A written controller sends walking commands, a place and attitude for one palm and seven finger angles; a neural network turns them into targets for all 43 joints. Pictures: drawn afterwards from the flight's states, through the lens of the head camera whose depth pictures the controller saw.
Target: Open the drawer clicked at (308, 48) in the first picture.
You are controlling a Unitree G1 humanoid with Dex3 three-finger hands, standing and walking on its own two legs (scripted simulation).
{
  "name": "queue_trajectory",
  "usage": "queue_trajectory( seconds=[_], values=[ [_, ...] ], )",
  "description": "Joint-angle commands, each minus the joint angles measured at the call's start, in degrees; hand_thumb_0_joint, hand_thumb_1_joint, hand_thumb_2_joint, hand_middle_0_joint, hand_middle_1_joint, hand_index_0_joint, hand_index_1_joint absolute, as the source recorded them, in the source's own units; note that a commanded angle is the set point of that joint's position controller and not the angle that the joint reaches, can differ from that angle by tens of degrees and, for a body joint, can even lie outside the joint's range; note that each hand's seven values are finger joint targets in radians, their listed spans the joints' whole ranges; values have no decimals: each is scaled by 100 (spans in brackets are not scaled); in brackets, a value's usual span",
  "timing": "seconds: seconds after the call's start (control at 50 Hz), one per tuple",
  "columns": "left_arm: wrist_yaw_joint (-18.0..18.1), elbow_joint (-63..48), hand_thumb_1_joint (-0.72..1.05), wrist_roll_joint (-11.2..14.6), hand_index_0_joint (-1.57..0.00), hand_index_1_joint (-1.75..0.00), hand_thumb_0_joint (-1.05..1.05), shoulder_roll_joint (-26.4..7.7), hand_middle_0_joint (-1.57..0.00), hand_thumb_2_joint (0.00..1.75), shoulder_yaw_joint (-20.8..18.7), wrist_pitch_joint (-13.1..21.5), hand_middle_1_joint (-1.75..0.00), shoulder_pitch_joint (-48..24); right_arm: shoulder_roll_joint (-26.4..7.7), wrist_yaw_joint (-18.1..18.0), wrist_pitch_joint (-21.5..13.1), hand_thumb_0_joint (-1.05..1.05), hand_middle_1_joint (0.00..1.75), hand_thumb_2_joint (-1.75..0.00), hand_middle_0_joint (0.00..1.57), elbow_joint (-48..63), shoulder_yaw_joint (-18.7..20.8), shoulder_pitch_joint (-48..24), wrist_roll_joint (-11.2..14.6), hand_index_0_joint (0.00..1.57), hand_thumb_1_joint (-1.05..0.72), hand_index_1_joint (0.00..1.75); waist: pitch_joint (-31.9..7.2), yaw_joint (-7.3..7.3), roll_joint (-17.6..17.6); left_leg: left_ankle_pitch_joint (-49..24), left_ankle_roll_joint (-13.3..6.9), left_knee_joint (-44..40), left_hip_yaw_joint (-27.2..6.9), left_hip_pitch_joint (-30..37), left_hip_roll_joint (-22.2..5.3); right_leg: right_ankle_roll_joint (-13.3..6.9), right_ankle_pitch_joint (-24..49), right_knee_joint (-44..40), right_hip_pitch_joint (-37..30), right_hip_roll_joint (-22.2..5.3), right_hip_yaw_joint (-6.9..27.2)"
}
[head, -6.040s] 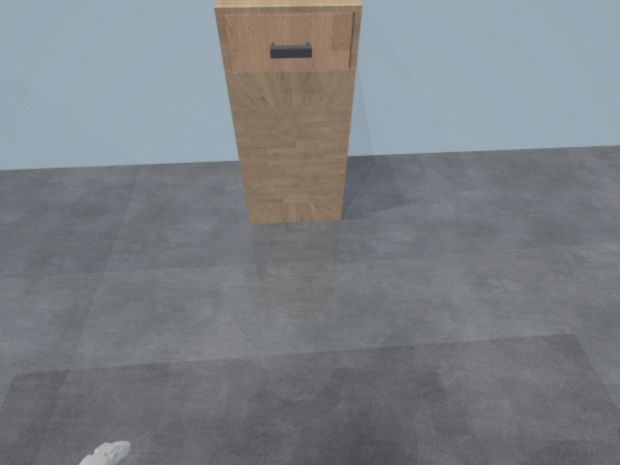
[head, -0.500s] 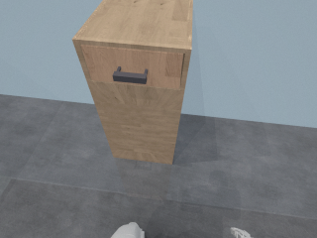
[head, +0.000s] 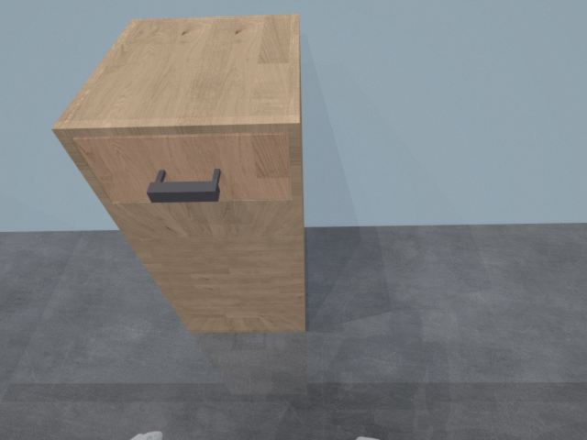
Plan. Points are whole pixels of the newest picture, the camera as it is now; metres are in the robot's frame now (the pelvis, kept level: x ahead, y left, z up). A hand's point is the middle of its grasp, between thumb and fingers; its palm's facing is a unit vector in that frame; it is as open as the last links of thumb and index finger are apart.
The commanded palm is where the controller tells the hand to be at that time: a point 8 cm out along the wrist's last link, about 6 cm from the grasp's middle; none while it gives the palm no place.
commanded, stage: come to a stop and stand still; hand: left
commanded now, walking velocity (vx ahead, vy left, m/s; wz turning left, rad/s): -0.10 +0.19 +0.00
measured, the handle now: (186, 183) +0.53 +0.22 +0.02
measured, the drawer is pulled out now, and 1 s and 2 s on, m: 0.00 0.00 0.00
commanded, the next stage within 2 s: look again from close up in 1.50 s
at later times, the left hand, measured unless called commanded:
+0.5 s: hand out of the picture -0.04 +0.24 -0.16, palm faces +0.10 -0.98 -0.17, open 7.4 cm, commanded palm none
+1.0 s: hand out of the picture +0.04 +0.15 -0.15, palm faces +0.06 -0.97 -0.24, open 7.2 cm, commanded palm none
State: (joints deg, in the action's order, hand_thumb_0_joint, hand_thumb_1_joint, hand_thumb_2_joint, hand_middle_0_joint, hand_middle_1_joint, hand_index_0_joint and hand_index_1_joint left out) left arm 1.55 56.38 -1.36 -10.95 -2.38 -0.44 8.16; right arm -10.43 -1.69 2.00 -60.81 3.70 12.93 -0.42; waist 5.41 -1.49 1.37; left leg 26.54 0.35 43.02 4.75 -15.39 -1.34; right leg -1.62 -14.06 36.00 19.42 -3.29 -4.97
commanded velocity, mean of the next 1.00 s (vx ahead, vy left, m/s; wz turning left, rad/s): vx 0.05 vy -0.04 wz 0.00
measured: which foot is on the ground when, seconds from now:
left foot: up 0.00-0.32, down 0.34-0.84, up 0.86-1.00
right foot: down 0.00-0.36, up 0.38-0.80, down 0.82-1.00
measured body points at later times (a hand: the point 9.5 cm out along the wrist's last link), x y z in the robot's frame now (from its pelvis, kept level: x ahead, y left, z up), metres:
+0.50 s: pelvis -0.05 +0.05 +0.02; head -0.06 +0.07 +0.47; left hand -0.05 +0.29 -0.14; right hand -0.06 -0.18 -0.13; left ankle -0.10 +0.15 -0.73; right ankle -0.04 -0.09 -0.67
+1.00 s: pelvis -0.03 -0.03 +0.01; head -0.01 -0.05 +0.46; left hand +0.03 +0.21 -0.13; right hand -0.07 -0.24 -0.16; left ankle -0.07 +0.12 -0.71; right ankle -0.04 -0.10 -0.73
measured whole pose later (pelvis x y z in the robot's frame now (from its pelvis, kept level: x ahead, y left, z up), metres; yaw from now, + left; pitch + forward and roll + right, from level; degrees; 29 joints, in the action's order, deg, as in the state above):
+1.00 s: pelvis -0.03 -0.03 +0.01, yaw +2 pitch -1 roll +1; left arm 2.3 61.9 -0.3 -7.8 -1.7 1.1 9.3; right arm -8.7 -2.6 1.1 -66.0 1.8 18.7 -0.4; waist 2.2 -1.8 2.9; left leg 25.0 0.8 37.3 1.9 -13.2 -3.8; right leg -4.2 -15.8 26.2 10.2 1.1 -6.8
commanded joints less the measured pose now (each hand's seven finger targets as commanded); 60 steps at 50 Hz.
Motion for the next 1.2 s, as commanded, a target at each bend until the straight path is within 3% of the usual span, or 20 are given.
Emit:
queue_trajectory(
  seconds=[0.0,0.04,0.2,0.28,0.3,0.34,0.36,0.4,0.44,0.52,0.64,0.72,0.76,0.82,0.84,0.86,0.9,0.98,1.1,1.18],
  values=[
    [99,-276,90,7,-20,-30,0,-972,-20,90,-210,-20,-30,369,-378,7,134,0,30,-90,20,291,120,301,-6,20,-90,30,-813,211,-1097,493,81,2468,-707,-742,80,-1052,3490,-1535,-675,-1765,1541],
    [129,-409,90,21,-20,-30,0,-941,-20,90,-242,-30,-30,171,-432,54,142,0,30,-90,20,253,121,416,-13,20,-90,30,-959,166,-706,106,149,2525,-700,-864,14,-914,2923,-1537,-830,-1617,1279],
    [71,-346,90,-81,-20,-30,0,-1085,-20,90,-331,-60,-30,375,-327,155,54,0,30,-90,20,397,30,326,-26,20,-90,30,-899,416,-1374,131,146,182,-307,-376,54,-721,91,-2179,-965,-1374,1487],
    [42,-261,90,-31,-20,-30,0,-978,-20,90,-287,-142,-30,77,-202,132,-36,0,30,-90,20,22,-49,1376,-29,20,-90,30,-898,-77,-1296,-705,6,-1728,57,1215,238,-140,-1527,-2292,168,-889,1117],
    [22,-250,90,19,-20,-30,0,-768,-20,90,-222,-165,-30,96,-302,110,-74,0,30,-90,20,-53,-56,1575,-57,20,-90,30,-804,-140,-702,-542,-65,-2302,-309,1369,38,92,-1765,-1824,474,-595,872],
    [-22,-314,90,91,-20,-30,0,-214,-20,90,-99,-191,-30,180,-917,51,-145,0,30,-90,20,269,30,926,-152,20,-90,30,77,-1,1617,1786,-586,-4040,-2673,-303,-1754,347,-1068,298,893,234,133],
    [-60,-296,90,66,-20,-30,0,-280,-20,90,-146,-176,-30,143,-1022,5,-150,0,30,-90,20,460,-14,443,-176,20,-90,30,404,132,1310,1915,-808,-4326,-2806,-1168,-1951,271,-867,943,639,125,496],
    [-142,29,90,-42,-20,-30,0,-376,-20,90,-216,-200,-30,511,-772,-33,-224,0,30,-90,20,418,-91,91,-144,20,-90,30,441,340,1027,1174,-525,-4112,-2038,-908,-1430,268,-409,1829,735,256,684],
    [-209,223,90,-34,-20,-30,0,-361,-20,90,-211,-118,-30,786,-663,-70,-311,0,30,-90,20,339,-117,375,-100,20,-90,30,372,296,531,420,-489,-3828,-1610,-163,-1230,300,-111,2255,1242,272,633],
    [-215,209,90,-50,-20,-30,0,-367,-20,90,-175,-38,-30,659,-612,-148,-396,0,30,-90,20,32,-86,1345,-109,20,-90,30,-37,-78,491,-1461,-600,-3349,-1555,1486,-1392,385,-150,2124,1867,149,626],
    [-203,137,90,45,-20,-30,0,-180,-20,90,-70,-79,-30,274,-616,-256,-373,0,30,-90,20,-218,-79,1702,-138,20,-90,30,-240,-250,683,-4806,-980,-2572,-1356,1877,-1660,377,-960,1081,1236,46,433],
    [-173,314,90,101,-20,-30,0,-18,-20,90,-40,-39,-30,620,-656,-192,-312,0,30,-90,20,-240,-53,1209,-129,20,-90,30,-385,-7,975,-4056,-789,-2356,-1131,1069,-1319,272,-579,-172,-60,193,176],
    [-144,490,90,95,-20,-30,0,-79,-20,90,-57,25,-30,1006,-571,-164,-298,0,30,-90,20,-264,-53,1092,-76,20,-90,30,-493,208,634,-3134,-503,-2018,-957,529,-1067,275,583,-1264,-1022,166,96],
    [-14,696,90,95,-20,-30,0,-710,-20,90,-85,164,-30,1236,76,-85,-278,0,30,-90,20,-230,-219,1152,-4,20,-90,30,-666,207,-1137,-122,62,-1175,-147,-429,-215,-342,2126,-1760,-1837,-1405,1530],
    [13,668,90,84,-20,-30,0,-610,-20,90,-74,144,-30,1184,98,-98,-186,0,30,-90,20,-191,-210,1026,-25,20,-90,30,-563,224,-1230,199,43,-780,-226,-207,-255,-509,2179,-1939,-1457,-1370,1526],
    [26,664,90,77,-20,-30,0,-573,-20,90,-74,158,-30,1057,60,-98,-146,0,30,-90,20,-233,-199,1006,-42,20,-90,30,-487,214,-1523,242,31,-515,-333,-267,-314,-561,2550,-1935,-1391,-1245,1479],
    [53,653,90,85,-20,-30,0,-356,-20,90,-3,147,-30,839,50,-106,-141,0,30,-90,20,-341,-195,967,-20,20,-90,30,-333,152,-1109,111,34,-287,-404,-286,-372,-681,3144,-1794,-1365,-1187,1199],
    [71,549,90,96,-20,-30,0,-319,-20,90,10,125,-30,562,151,-87,-110,0,30,-90,20,-458,-223,979,-18,20,-90,30,-227,53,-630,-584,59,-848,-287,156,-356,-678,2120,-1896,-941,-912,916],
    [65,553,90,127,-20,-30,0,-144,-20,90,63,102,-30,655,-129,-110,-180,0,30,-90,20,-463,-245,773,-49,20,-90,30,-23,107,-264,-2032,-39,-1997,-453,716,-627,-25,907,-1975,-576,-329,800],
    [68,651,90,124,-20,-30,0,-295,-20,90,60,123,-30,834,-93,-120,-192,0,30,-90,20,-456,-287,614,-31,20,-90,30,-156,134,31,-2262,-2,-2068,-359,751,-592,61,1771,-1881,-1041,-373,782]
  ],
)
